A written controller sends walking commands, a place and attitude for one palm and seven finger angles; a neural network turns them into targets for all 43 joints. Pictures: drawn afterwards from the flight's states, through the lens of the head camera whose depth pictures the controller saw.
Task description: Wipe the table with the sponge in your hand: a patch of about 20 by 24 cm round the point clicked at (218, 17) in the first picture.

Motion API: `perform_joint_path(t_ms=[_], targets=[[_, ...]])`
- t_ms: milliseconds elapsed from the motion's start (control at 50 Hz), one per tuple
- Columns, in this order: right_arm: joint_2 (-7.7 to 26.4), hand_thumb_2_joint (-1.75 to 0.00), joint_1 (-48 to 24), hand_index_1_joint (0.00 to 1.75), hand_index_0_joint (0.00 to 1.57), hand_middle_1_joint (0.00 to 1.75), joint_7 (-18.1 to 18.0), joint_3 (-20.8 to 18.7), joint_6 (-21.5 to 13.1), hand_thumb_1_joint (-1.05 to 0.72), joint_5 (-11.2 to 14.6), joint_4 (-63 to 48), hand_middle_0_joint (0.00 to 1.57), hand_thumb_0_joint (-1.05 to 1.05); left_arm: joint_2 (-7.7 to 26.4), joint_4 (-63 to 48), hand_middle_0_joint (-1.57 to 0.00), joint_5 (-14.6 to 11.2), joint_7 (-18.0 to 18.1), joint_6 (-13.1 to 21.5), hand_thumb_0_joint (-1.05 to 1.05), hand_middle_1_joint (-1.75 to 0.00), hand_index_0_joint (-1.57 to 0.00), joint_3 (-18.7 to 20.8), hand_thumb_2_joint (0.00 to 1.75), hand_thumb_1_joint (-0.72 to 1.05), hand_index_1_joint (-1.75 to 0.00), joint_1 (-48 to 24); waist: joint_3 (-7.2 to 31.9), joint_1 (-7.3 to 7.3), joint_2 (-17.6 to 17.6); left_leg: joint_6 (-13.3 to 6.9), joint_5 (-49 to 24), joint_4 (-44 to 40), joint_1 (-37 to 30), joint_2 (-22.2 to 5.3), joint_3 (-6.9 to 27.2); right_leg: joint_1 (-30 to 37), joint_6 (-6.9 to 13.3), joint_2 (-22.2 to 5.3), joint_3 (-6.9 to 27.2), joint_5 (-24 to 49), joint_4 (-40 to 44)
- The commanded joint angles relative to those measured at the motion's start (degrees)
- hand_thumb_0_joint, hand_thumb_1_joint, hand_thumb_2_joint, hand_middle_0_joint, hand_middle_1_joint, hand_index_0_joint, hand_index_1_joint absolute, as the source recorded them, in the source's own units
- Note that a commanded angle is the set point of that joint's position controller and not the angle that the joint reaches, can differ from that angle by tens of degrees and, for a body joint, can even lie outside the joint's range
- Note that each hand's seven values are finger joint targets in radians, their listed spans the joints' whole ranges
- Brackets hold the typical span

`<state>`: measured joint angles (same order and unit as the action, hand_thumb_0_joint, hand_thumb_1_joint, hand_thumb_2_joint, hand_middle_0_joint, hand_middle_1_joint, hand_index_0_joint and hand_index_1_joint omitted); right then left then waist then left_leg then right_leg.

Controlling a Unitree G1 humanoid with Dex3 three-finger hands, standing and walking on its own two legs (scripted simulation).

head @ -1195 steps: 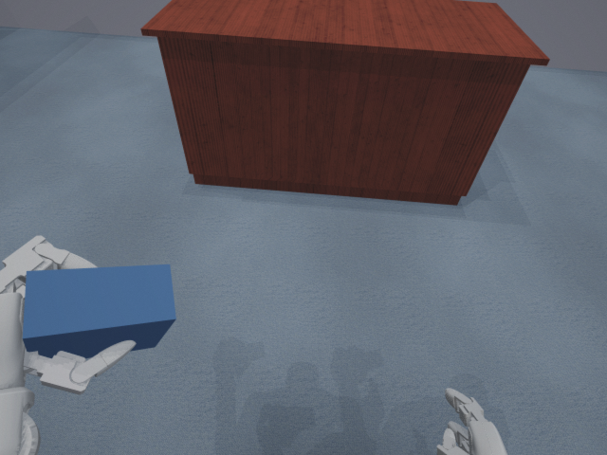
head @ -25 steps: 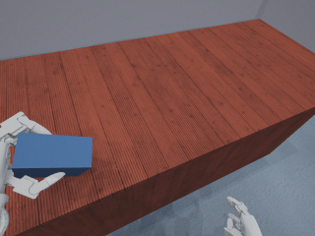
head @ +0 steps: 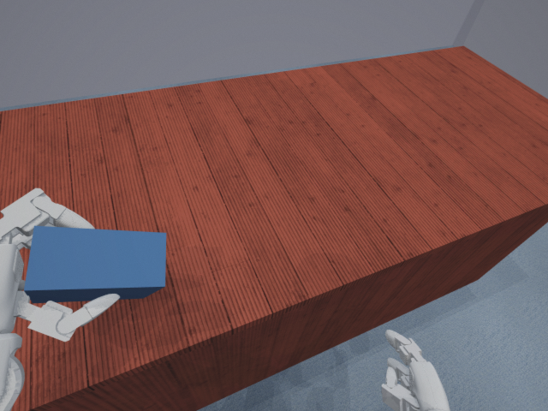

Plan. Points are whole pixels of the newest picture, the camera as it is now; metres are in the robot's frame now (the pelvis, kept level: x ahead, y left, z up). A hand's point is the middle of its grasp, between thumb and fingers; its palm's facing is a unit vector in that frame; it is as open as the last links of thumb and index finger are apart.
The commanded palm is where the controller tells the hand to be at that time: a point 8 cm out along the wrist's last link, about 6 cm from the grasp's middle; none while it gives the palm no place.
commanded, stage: look again from close up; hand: left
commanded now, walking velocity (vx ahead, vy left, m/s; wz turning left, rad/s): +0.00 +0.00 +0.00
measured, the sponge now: (117, 268) +0.23 +0.21 +0.13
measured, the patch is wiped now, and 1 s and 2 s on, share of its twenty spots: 0.00 0.00 0.00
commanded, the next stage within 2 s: turn the palm down, sponge in hand in 0.30 s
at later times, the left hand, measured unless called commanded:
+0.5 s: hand (56, 229) +0.23 +0.26 +0.19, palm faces +0.40 -0.77 -0.50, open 10.0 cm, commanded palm +0.16 +0.26 +0.18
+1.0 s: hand (94, 280) +0.20 +0.21 +0.16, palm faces +0.32 -0.57 -0.75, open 10.0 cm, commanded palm +0.16 +0.24 +0.20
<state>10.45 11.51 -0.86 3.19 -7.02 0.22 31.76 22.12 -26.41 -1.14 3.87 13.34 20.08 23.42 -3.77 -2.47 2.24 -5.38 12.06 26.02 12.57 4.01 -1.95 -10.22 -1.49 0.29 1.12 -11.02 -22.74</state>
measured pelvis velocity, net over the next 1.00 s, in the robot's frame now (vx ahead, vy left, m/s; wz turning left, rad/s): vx -0.01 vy -0.09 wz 0.04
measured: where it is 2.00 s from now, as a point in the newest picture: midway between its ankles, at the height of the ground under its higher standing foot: outside the picture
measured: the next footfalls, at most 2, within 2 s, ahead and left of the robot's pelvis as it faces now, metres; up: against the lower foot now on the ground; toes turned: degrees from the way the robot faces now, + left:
none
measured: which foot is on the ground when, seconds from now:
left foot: down 0.00-1.00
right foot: down 0.00-1.00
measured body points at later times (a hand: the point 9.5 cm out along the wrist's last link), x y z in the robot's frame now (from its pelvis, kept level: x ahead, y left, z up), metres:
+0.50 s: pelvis -0.01 -0.03 +0.00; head +0.00 -0.01 +0.44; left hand +0.21 +0.29 +0.22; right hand +0.17 -0.24 -0.08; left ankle +0.02 +0.05 -0.74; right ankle +0.01 -0.14 -0.74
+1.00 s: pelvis -0.01 -0.09 -0.02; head -0.02 -0.12 +0.43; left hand +0.18 +0.24 +0.20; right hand +0.22 -0.29 -0.09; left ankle +0.02 +0.05 -0.74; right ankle +0.01 -0.14 -0.74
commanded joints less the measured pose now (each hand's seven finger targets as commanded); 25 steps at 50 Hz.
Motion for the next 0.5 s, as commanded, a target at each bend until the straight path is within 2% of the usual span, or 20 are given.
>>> perform_joint_path(t_ms=[0, 20, 60, 80, 100, 120, 160, 180, 200, 220, 260, 280, 300, 360, 380, 400, 420, 440, 460, 480], targets=[[8.1, -0.9, -4.2, 0.3, 0.2, 0.3, -1.0, -3.4, -2.7, -0.9, 0.4, -8.4, 0.2, 0.0, 6.6, -9.5, -1.2, -1.1, 0.8, 3.6, 0.0, -1.6, -1.2, 4.0, 1.3, 0.1, -1.6, -4.5, 8.9, 0.96, -7.0, 6.7, -3.5, -8.6, -1.3, -10.2, 8.5, 2.1, 2.8, -2.1, 0.0, 4.7, 1.1], [8.2, -0.9, -4.3, 0.3, 0.2, 0.3, -1.1, -3.9, -2.8, -0.9, 0.5, -8.7, 0.2, 0.0, 8.5, -11.1, -1.2, -0.9, 0.9, 3.7, 0.0, -1.6, -1.2, 5.2, 1.3, 0.1, -1.6, -5.6, 8.6, 1.12, -8.0, 6.6, -3.1, -8.8, -0.9, -10.3, 8.4, 2.7, 2.9, -2.3, 0.7, 5.4, 0.9], [8.3, -0.9, -4.0, 0.3, 0.2, 0.3, -1.1, -4.0, -3.0, -0.9, 0.5, -8.5, 0.2, 0.0, 8.6, -11.2, -1.2, -0.8, 1.0, 3.8, 0.0, -1.6, -1.2, 5.2, 1.3, 0.1, -1.6, -5.8, 8.9, 1.05, -7.6, 6.6, -3.1, -8.6, -1.0, -10.3, 8.5, 2.9, 3.0, -2.6, 0.9, 5.6, 0.9], [8.3, -0.9, -5.3, 0.3, 0.2, 0.3, -1.2, -3.8, -3.1, -0.9, 0.8, -8.6, 0.2, 0.0, 9.7, -11.6, -1.2, -0.3, 1.4, 3.6, 0.0, -1.6, -1.2, 6.5, 1.3, 0.1, -1.6, -6.1, 8.8, 0.92, -8.0, 6.8, -2.0, -9.1, -1.1, -10.0, 8.4, 2.7, 2.9, -2.3, 0.9, 4.7, 0.9], [8.2, -0.9, -4.5, 0.3, 0.2, 0.3, -1.2, -3.5, -2.7, -0.9, 0.4, -8.4, 0.2, 0.0, 7.1, -9.8, -1.2, -0.7, 1.0, 3.7, 0.0, -1.6, -1.2, 4.2, 1.3, 0.1, -1.6, -5.0, 9.2, 0.9, -7.0, 6.1, -0.1, -9.3, -0.2, -10.1, 8.6, 3.0, 2.8, -2.2, 0.5, 4.3, 1.5], [8.1, -0.9, -4.5, 0.3, 0.2, 0.3, -1.3, -3.9, -2.9, -0.9, 0.5, -8.8, 0.2, 0.0, 8.8, -11.7, -1.2, -0.7, 1.1, 3.7, 0.0, -1.6, -1.2, 5.3, 1.3, 0.1, -1.6, -5.6, 9.3, 1.03, -6.7, 5.8, -0.5, -8.8, -0.4, -9.9, 8.5, 3.5, 2.9, -2.5, 1.1, 5.2, 1.6], [8.2, -0.9, -4.1, 0.3, 0.2, 0.3, -1.3, -4.1, -3.1, -0.9, 0.6, -8.8, 0.2, 0.0, 8.9, -12.2, -1.2, -0.7, 1.1, 3.9, 0.0, -1.6, -1.2, 5.4, 1.3, 0.1, -1.6, -4.8, 9.4, 1.02, -6.3, 6.0, -1.4, -8.5, -0.9, -9.9, 8.7, 3.2, 3.1, -2.8, 1.3, 5.3, 1.5], [8.3, -0.9, -5.5, 0.3, 0.2, 0.3, -1.4, -3.9, -3.2, -0.9, 0.9, -8.7, 0.2, 0.0, 10.4, -12.9, -1.2, -0.4, 1.6, 3.7, 0.0, -1.6, -1.2, 7.1, 1.3, 0.1, -1.6, -4.9, 9.9, 0.88, -7.3, 6.1, -1.7, -8.4, -1.5, -9.7, 8.2, 3.0, 3.1, -2.5, 1.5, 5.2, 1.4], [8.2, -0.9, -4.6, 0.3, 0.2, 0.3, -1.3, -3.6, -2.9, -0.9, 0.4, -8.5, 0.2, 0.0, 7.6, -11.7, -1.2, -0.8, 1.1, 4.0, 0.0, -1.6, -1.2, 4.5, 1.3, 0.1, -1.6, -4.2, 10.1, 0.99, -7.6, 5.7, -1.4, -8.5, -0.9, -9.7, 8.5, 3.1, 3.1, -2.5, 0.9, 5.3, 1.8], [8.2, -0.9, -4.4, 0.3, 0.2, 0.3, -1.4, -4.0, -3.1, -0.9, 0.5, -8.8, 0.2, 0.0, 9.4, -12.8, -1.2, -0.8, 1.2, 3.9, 0.0, -1.6, -1.2, 5.9, 1.3, 0.1, -1.6, -4.5, 9.8, 1.09, -8.0, 5.6, -2.3, -8.2, -0.8, -9.6, 8.4, 3.5, 3.2, -2.7, 1.5, 6.2, 1.7], [8.2, -0.9, -4.1, 0.3, 0.2, 0.3, -1.5, -4.0, -3.2, -0.9, 0.6, -8.7, 0.2, 0.0, 9.5, -11.7, -1.2, -1.0, 1.3, 3.8, 0.0, -1.6, -1.2, 6.1, 1.3, 0.1, -1.6, -3.7, 9.1, 1.03, -6.4, 5.5, -1.8, -7.9, -0.3, -9.6, 8.5, 3.1, 3.2, -3.1, 1.8, 5.8, 2.3], [8.3, -0.9, -5.2, 0.3, 0.2, 0.3, -1.6, -4.0, -3.2, -0.9, 0.8, -8.4, 0.2, 0.0, 10.7, -11.5, -1.2, -0.6, 1.8, 3.5, 0.0, -1.6, -1.2, 7.8, 1.3, 0.1, -1.6, -3.6, 9.2, 0.95, -6.2, 5.4, -1.1, -7.7, -0.8, -9.4, 7.9, 2.5, 3.3, -3.0, 2.3, 5.3, 2.6], [8.1, -0.9, -4.4, 0.3, 0.2, 0.3, -1.6, -3.7, -2.8, -0.9, 0.4, -8.2, 0.2, 0.0, 7.9, -9.3, -1.2, -1.2, 1.3, 3.6, 0.0, -1.6, -1.2, 5.3, 1.3, 0.1, -1.6, -2.7, 9.2, 1.03, -5.4, 4.8, -0.5, -7.6, -0.4, -9.3, 8.1, 2.3, 3.2, -3.1, 1.9, 5.1, 3.4], [8.3, -0.9, -4.0, 0.3, 0.2, 0.3, -1.7, -4.2, -3.1, -0.9, 0.7, -8.2, 0.2, 0.0, 8.8, -10.7, -1.2, -1.1, 1.2, 3.6, 0.0, -1.6, -1.2, 5.6, 1.3, 0.1, -1.6, -3.6, 8.9, 1.27, -6.8, 4.8, -0.8, -7.2, -0.8, -9.3, 8.3, 1.6, 3.6, -3.4, 3.2, 5.3, 3.5], [12.6, -0.9, 3.2, 0.3, 0.2, 0.3, -5.1, 3.6, -2.9, -0.9, 3.7, -13.4, 0.2, 0.0, 54.1, -33.8, -1.2, 1.8, 2.7, 12.0, 0.0, -1.6, -1.2, 24.5, 1.3, 0.1, -1.6, -58.6, 5.0, 4.9, -22.3, 2.6, 4.7, -6.4, 16.1, -7.6, 8.6, 6.6, -0.3, 1.3, 0.9, -4.1, -7.3], [9.8, -0.9, -4.5, 0.3, 0.2, 0.3, -3.0, -5.0, -4.2, -0.9, -2.8, -5.8, 0.2, 0.0, 29.4, 1.1, -1.2, 7.8, -0.8, -0.7, 0.0, -1.6, -1.2, 19.9, 1.3, 0.1, -1.6, -36.2, 17.1, -2.48, -14.3, 7.2, -8.3, -2.8, -3.5, -6.9, 5.1, 0.1, 4.5, 0.5, -3.1, -0.1, -9.0], [11.4, -0.9, -5.6, 0.3, 0.2, 0.3, -0.2, -4.2, -4.4, -0.9, -1.5, -7.4, 0.2, 0.0, 17.5, 5.1, -1.2, 1.1, -3.0, -5.1, 0.0, -1.6, -1.2, 9.2, 1.3, 0.1, -1.6, -27.4, 15.9, 0.1, -12.1, 10.2, -19.8, -2.4, -9.1, -6.9, 7.0, -7.9, 4.7, 2.3, -6.1, 1.5, -6.5], [12.3, -0.9, -6.4, 0.3, 0.2, 0.3, -0.4, -4.8, -4.9, -0.9, -1.7, -7.7, 0.2, 0.0, 13.5, -4.7, -1.2, -2.9, -5.3, -6.7, 0.0, -1.6, -1.2, 9.2, 1.3, 0.1, -1.6, -25.5, 23.1, -1.94, -11.3, 10.2, -22.4, -1.4, -15.5, -7.0, 6.3, -6.0, 3.9, 2.0, -5.6, 3.8, -6.4], [12.6, -0.9, -6.8, 0.3, 0.2, 0.3, -1.0, -5.1, -4.6, -0.9, -0.7, -6.5, 0.2, 0.0, 15.8, -0.6, -1.2, -5.0, -6.8, -10.6, 0.0, -1.6, -1.2, 10.7, 1.3, 0.1, -1.6, -16.4, 20.8, -3.73, -11.0, 9.3, -19.6, -1.3, -14.3, -6.6, 5.4, -4.9, 3.6, 1.6, -5.7, 4.2, -5.8], [11.7, -0.9, -10.1, 0.3, 0.2, 0.3, -0.2, -3.4, -4.1, -0.9, 0.8, -6.8, 0.2, 0.0, 9.1, 2.6, -1.2, -5.6, -8.2, -14.2, 0.0, -1.6, -1.2, 4.9, 1.3, 0.1, -1.6, -10.3, 16.4, -3.09, -10.0, 8.9, -13.5, -1.2, -10.7, -6.3, 4.7, -6.3, 3.4, 2.0, -6.1, 2.8, -6.0]])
